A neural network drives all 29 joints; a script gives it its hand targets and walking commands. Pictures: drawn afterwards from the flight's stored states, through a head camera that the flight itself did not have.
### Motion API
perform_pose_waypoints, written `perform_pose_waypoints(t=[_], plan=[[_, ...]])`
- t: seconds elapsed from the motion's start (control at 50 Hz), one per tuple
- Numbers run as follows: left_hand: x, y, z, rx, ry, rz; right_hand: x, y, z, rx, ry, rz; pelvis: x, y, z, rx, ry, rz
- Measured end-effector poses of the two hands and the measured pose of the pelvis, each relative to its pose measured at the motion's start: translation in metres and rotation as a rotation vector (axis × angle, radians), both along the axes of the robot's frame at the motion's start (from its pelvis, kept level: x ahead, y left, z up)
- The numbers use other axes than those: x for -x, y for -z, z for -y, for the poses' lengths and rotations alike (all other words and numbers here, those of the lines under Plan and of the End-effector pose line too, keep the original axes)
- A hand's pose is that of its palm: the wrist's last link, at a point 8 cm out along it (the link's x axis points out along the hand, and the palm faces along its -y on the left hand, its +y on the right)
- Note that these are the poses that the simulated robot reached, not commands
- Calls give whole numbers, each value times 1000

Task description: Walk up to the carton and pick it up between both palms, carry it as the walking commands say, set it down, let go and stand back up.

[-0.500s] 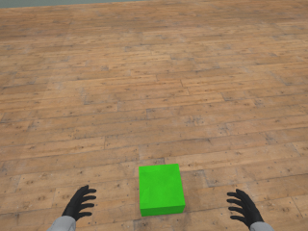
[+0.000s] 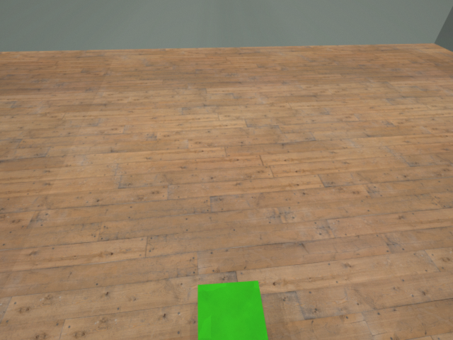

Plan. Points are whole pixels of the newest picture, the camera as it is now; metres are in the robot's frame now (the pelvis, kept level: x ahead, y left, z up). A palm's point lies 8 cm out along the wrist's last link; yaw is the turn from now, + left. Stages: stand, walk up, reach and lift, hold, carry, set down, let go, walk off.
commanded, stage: stand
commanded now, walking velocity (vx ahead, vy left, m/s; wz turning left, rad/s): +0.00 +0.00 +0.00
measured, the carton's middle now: (230, 322) +0.41 -0.01 -0.69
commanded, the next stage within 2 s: none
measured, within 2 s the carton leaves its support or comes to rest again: neither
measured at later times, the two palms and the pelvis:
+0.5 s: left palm out of the picture +0.00 +0.24 -0.14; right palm out of the picture -0.01 -0.22 -0.13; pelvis +0.00 +0.01 +0.00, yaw -1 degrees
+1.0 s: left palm out of the picture -0.06 +0.22 -0.15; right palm out of the picture -0.07 -0.20 -0.14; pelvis -0.02 +0.01 +0.00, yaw -1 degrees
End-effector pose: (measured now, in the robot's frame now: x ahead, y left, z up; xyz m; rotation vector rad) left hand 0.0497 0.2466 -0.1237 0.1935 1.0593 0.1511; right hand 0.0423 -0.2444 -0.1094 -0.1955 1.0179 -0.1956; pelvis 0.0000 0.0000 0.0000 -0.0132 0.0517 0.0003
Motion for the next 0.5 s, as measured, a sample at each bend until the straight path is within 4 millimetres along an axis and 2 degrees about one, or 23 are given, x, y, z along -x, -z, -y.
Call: perform_pose_waypoints(t=[0.22,0.36,0.5], plan=[[19,13,2,10,-28,-111,17,11,-7,0,32,-85,-5,2,-4,-1,6,4],[27,14,0,5,-35,-161,37,19,-19,-30,47,-164,-5,1,-6,-3,7,13],[45,16,2,9,-47,-227,57,24,-24,-45,56,-233,-2,0,-7,-4,10,25]])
